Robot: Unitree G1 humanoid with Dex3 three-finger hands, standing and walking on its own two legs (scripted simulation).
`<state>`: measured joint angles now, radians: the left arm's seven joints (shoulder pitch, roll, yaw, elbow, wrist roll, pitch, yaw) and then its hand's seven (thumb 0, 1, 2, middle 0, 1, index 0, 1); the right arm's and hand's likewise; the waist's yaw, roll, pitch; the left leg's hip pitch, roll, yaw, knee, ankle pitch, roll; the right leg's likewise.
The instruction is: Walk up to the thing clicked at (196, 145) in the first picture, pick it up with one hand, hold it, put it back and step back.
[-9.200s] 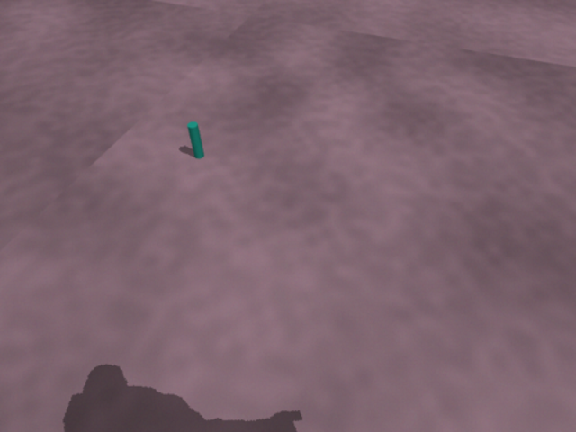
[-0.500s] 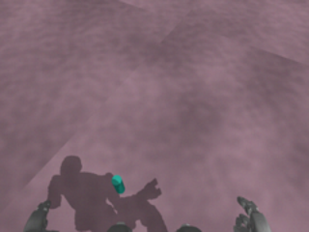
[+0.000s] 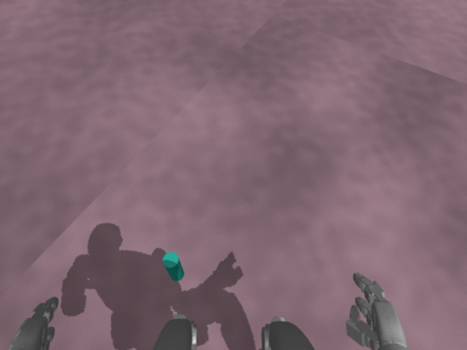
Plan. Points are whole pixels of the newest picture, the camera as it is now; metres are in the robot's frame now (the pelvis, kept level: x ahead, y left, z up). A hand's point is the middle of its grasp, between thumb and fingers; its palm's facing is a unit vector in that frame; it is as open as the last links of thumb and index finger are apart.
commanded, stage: go down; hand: left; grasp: from the side
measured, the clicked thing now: (174, 267) +0.40 +0.18 -0.59
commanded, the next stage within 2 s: approach in 1.88 s
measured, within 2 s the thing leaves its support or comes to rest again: neither
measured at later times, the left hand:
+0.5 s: hand (80, 288) +0.26 +0.32 -0.20, palm faces +0.04 -0.98 -0.21, open 17.5 cm
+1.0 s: hand (81, 267) +0.31 +0.35 -0.24, palm faces +0.03 -0.99 -0.13, open 17.4 cm
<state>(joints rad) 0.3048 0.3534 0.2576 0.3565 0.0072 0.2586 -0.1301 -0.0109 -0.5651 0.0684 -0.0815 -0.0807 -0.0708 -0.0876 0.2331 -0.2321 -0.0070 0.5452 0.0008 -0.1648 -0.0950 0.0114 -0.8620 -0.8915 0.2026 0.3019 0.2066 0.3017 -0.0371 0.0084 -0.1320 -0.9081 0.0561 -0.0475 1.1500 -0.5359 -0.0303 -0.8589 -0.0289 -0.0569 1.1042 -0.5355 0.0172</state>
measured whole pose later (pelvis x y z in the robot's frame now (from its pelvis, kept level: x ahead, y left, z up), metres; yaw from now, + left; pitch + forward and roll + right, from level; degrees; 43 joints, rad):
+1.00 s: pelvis -0.07 +0.01 -0.22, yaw -4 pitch +33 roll -6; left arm -0.43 0.72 0.66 0.97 -0.14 -0.35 -0.61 -0.02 -0.53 0.06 -0.05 -0.06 -0.05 -0.06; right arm 0.14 -0.32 0.06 0.66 -0.02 -0.18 -0.04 0.01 -0.90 -0.90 0.20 0.30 0.21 0.30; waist -0.08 -0.01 -0.17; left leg -1.87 0.05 -0.11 1.98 -0.68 -0.03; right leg -1.81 -0.02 -0.05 1.92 -0.68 0.02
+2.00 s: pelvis -0.09 +0.01 -0.29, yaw -5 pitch +32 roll -7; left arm -0.61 0.88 0.75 1.07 -0.16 -0.35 -0.74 -0.02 -0.54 0.07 -0.05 -0.07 -0.05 -0.07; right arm 0.13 -0.35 0.11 0.67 -0.03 -0.16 -0.02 0.01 -0.91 -0.91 0.20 0.30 0.21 0.30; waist -0.11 -0.02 -0.11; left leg -2.10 0.03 -0.14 2.22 -0.69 -0.03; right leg -2.03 -0.02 -0.05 2.15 -0.69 0.03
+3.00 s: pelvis -0.11 +0.03 -0.40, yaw -14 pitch +13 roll -15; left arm -0.63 0.81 0.56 1.42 -0.12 -0.99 -0.33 -0.02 -0.57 0.01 -0.06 -0.08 -0.06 -0.07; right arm -0.10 -0.39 0.44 0.59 -0.30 -0.05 0.11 0.00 -0.93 -0.91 0.20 0.30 0.21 0.30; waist -0.26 -0.22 0.24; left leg -2.22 0.02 -0.35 2.64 -0.69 -0.02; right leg -2.08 0.06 -0.18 2.42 -0.62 0.06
